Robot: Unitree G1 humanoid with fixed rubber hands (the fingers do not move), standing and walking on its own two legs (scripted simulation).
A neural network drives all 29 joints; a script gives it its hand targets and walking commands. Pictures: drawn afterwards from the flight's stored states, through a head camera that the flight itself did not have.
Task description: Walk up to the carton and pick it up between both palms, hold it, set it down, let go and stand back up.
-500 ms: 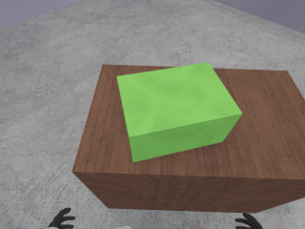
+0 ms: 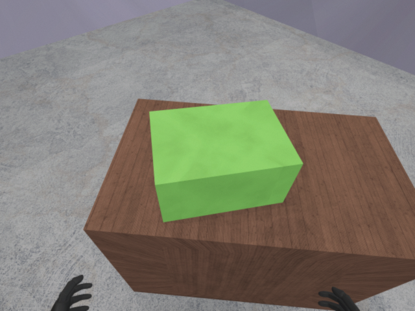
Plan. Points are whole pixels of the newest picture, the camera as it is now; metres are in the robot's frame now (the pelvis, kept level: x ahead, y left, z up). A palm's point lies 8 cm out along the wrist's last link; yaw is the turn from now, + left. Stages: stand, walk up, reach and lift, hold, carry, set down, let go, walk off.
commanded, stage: reach and lift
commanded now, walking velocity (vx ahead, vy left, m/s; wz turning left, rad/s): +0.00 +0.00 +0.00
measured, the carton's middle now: (217, 158) +0.49 +0.01 -0.03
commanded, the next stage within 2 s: none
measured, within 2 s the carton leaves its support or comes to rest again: neither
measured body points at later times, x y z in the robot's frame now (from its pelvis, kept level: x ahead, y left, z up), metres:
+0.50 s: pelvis +0.01 +0.02 +0.00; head +0.02 +0.03 +0.45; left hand +0.19 +0.25 -0.06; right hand +0.17 -0.26 -0.06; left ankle +0.03 +0.16 -0.73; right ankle +0.02 -0.07 -0.73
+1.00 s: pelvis +0.05 +0.02 +0.00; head +0.06 +0.01 +0.45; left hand +0.20 +0.24 -0.04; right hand +0.24 -0.30 -0.04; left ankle +0.03 +0.16 -0.73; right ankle +0.02 -0.08 -0.73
